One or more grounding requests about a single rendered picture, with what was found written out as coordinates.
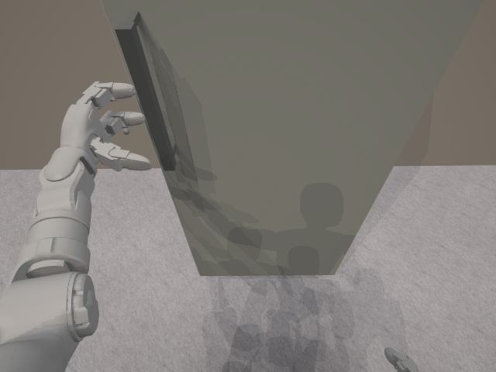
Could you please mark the right robot hand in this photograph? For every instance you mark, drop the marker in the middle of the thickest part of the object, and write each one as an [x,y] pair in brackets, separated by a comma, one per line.
[401,363]

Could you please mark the handle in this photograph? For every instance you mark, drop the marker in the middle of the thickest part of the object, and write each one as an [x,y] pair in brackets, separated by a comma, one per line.
[135,58]

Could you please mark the left robot hand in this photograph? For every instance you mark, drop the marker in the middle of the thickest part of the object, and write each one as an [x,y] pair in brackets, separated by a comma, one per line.
[81,126]

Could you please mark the left robot upper arm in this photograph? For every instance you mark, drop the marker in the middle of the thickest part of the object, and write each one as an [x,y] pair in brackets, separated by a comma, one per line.
[43,319]

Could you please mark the left robot forearm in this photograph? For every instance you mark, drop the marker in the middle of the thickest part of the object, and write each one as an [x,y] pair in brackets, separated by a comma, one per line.
[58,234]

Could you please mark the fridge door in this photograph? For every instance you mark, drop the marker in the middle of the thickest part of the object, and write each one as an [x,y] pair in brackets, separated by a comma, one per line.
[288,116]

